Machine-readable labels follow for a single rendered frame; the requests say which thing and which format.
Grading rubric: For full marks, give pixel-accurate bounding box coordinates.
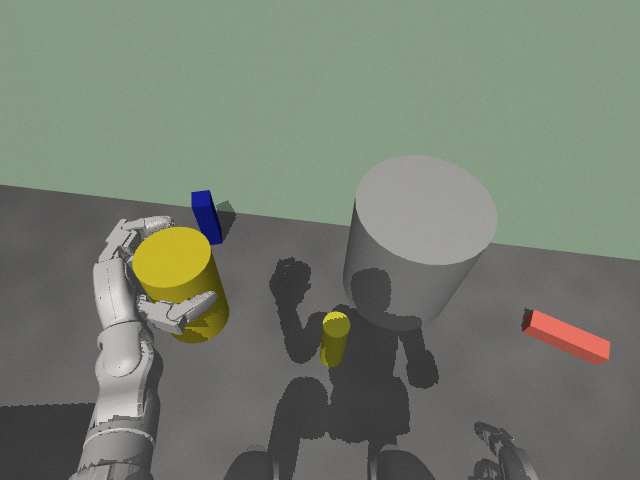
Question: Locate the left robot hand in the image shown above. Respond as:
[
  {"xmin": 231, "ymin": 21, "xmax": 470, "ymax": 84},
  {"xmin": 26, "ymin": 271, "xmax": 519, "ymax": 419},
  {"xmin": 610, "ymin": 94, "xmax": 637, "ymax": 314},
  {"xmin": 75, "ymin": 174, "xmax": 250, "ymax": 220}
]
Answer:
[{"xmin": 93, "ymin": 216, "xmax": 218, "ymax": 335}]

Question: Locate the right robot hand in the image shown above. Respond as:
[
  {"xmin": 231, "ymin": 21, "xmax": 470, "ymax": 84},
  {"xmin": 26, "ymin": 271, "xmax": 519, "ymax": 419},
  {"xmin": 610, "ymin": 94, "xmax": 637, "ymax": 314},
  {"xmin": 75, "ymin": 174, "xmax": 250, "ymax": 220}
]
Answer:
[{"xmin": 468, "ymin": 422, "xmax": 540, "ymax": 480}]

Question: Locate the left robot arm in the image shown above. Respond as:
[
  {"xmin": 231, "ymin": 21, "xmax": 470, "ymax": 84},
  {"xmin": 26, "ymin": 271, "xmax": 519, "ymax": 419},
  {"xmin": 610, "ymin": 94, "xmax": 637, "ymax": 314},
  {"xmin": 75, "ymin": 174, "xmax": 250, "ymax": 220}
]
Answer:
[{"xmin": 68, "ymin": 321, "xmax": 163, "ymax": 480}]

